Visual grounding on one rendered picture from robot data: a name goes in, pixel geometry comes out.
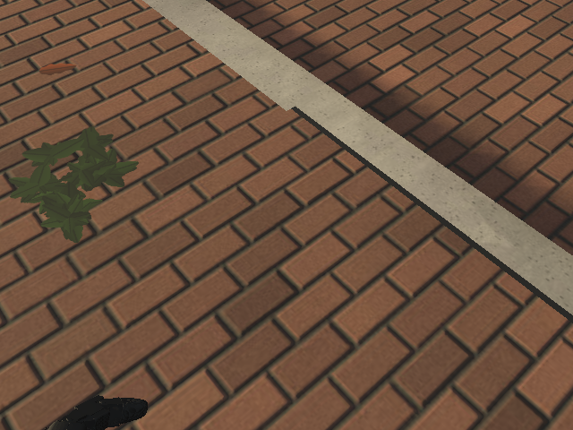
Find left robot hand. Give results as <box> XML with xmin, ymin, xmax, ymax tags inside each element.
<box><xmin>45</xmin><ymin>395</ymin><xmax>148</xmax><ymax>430</ymax></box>

